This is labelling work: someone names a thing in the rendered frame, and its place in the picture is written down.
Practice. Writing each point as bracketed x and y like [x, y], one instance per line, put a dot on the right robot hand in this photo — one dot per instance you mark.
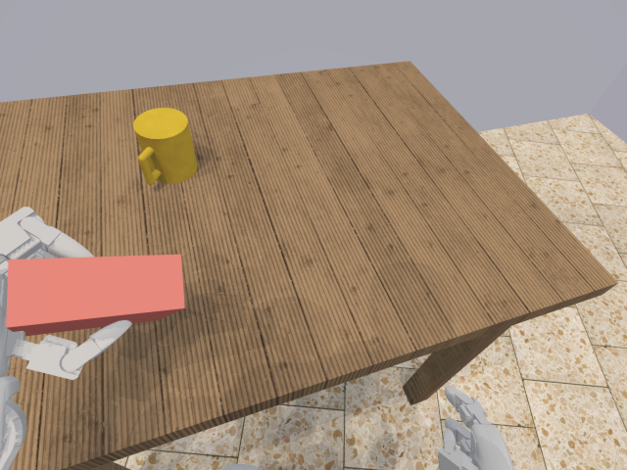
[481, 449]

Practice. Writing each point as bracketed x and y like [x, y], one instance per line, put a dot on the robot left forearm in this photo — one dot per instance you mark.
[12, 422]

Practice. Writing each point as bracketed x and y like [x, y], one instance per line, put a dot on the sponge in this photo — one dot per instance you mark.
[50, 295]

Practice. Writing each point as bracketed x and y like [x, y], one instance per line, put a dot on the left robot hand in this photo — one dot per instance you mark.
[23, 235]

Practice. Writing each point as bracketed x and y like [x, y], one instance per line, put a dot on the table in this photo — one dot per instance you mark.
[339, 222]

